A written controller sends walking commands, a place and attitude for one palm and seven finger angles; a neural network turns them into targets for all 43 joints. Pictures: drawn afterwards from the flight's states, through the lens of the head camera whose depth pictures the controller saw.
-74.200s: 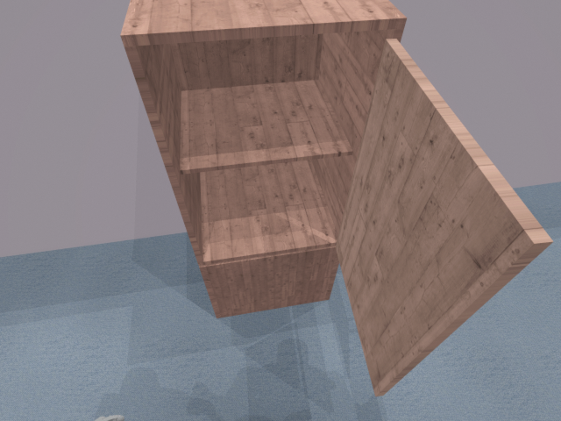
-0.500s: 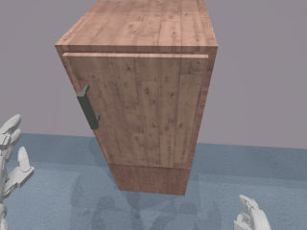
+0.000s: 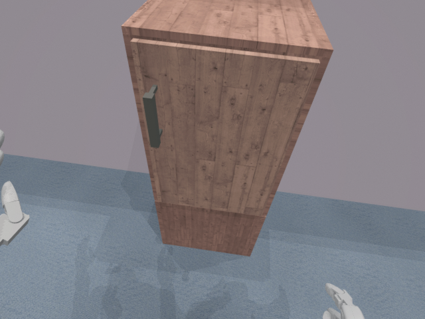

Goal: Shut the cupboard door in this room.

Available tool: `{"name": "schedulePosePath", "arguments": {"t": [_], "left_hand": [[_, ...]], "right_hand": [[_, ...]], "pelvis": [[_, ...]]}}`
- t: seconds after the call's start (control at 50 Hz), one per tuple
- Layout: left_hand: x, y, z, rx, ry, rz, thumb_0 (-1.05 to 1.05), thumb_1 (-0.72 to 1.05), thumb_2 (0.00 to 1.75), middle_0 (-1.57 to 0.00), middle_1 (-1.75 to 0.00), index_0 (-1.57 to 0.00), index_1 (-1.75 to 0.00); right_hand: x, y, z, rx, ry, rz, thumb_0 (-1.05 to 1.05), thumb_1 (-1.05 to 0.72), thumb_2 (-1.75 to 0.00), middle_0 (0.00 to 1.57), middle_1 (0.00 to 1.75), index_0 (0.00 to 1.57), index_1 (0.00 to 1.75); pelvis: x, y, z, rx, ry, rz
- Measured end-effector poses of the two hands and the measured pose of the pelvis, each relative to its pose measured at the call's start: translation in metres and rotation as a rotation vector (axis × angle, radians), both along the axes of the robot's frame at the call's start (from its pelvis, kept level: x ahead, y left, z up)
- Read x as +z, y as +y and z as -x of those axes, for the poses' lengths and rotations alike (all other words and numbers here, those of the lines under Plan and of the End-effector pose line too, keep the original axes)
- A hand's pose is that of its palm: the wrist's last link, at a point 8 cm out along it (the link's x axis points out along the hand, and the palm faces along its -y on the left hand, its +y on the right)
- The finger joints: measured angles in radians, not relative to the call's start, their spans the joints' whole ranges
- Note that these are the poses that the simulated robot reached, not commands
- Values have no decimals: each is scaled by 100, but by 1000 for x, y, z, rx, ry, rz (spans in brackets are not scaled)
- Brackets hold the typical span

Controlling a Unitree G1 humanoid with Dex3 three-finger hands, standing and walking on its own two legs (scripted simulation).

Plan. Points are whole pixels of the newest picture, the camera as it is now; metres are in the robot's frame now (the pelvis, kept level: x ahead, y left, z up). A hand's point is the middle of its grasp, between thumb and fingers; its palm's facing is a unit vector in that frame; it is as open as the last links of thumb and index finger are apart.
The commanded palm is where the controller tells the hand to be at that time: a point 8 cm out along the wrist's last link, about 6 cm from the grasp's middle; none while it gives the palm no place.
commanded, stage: step back with the hand held close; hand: left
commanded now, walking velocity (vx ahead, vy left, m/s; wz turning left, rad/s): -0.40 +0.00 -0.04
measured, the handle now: (154, 117) +0.55 +0.18 +0.08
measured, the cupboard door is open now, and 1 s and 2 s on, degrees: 0 0 0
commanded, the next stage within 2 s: stop stepping back and stand still in 0.44 s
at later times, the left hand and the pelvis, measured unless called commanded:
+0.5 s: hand out of the picture +0.09 +0.29 +0.18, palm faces +0.47 -0.81 -0.36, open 7.4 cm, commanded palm +0.04 +0.32 +0.19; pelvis -0.09 +0.02 -0.01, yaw +2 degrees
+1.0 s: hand out of the picture -0.04 +0.44 +0.20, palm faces +0.55 -0.82 -0.15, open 7.4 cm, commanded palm -0.12 +0.44 +0.19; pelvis -0.27 +0.15 -0.02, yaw -2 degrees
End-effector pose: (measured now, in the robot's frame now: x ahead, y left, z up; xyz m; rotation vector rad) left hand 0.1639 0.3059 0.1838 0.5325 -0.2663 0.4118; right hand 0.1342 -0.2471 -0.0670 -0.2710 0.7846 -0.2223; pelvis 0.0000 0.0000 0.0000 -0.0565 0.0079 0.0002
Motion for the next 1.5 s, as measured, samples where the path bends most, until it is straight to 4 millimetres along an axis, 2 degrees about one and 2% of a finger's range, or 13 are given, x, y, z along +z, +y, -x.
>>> {"name": "schedulePosePath", "arguments": {"t": [0.36,0.58,0.66,0.74,0.8,0.84,0.96,1.02,1.08,1.16,1.26,1.4,1.5], "left_hand": [[12,6,81,-22,-80,-22,2,89,90,-21,-30,-21,-30],[-4,37,120,-69,-197,32,1,88,90,-21,-30,-21,-30],[16,55,145,-96,-253,6,2,88,90,-22,-30,-21,-30],[37,72,203,-86,-271,-54,2,89,90,-22,-30,-21,-30],[29,83,255,-70,-282,-179,1,89,90,-21,-30,-21,-30],[27,100,271,-71,-329,-135,1,89,90,-21,-30,-21,-30],[14,163,257,40,-433,129,1,89,90,-21,-30,-21,-30],[14,165,242,-32,-313,122,1,89,90,-20,-30,-20,-30],[22,145,248,-173,-228,74,2,90,90,-20,-30,-20,-30],[34,123,276,-306,-124,10,2,89,90,-21,-30,-20,-30],[51,134,304,-231,-16,-127,1,88,90,-22,-30,-21,-30],[35,146,324,-7,-13,-125,1,89,90,-21,-30,-21,-30],[8,136,323,10,-21,52,1,89,90,-21,-30,-21,-30]], "right_hand": [[9,22,31,83,-67,-15,1,-91,-90,20,30,21,30],[14,28,99,22,-60,94,1,-91,-90,20,30,20,30],[16,51,136,35,-45,68,1,-91,-90,20,30,20,30],[17,81,164,69,-59,11,1,-91,-90,20,30,20,30],[-3,98,177,122,-81,-5,1,-91,-90,20,30,20,30],[-7,114,194,125,-26,6,1,-91,-90,20,30,20,30],[-6,169,227,124,-94,12,1,-91,-90,20,30,21,30],[4,196,256,77,-115,-63,1,-91,-90,20,30,21,30],[17,210,293,43,-77,-113,1,-91,-90,20,30,21,30],[25,203,336,-21,26,-111,1,-90,-90,21,30,21,30],[22,174,365,-76,110,-47,1,-90,-90,21,30,21,30],[-20,131,359,-74,51,-32,1,-90,-90,20,30,20,30],[-13,127,351,-102,19,-46,1,-91,-90,20,30,20,30]], "pelvis": [[-1,5,66,30,-13,21],[-16,35,116,18,-49,86],[-10,45,148,58,-55,111],[-7,62,179,101,-28,100],[-31,77,207,-3,-10,6],[-29,90,217,-16,-30,10],[-29,141,252,6,-59,20],[-15,150,277,-38,-85,10],[4,153,293,-50,-81,24],[24,156,303,-75,-49,42],[34,154,311,-74,-6,39],[1,147,330,-65,-5,-23],[8,148,317,-72,-37,-57]]}}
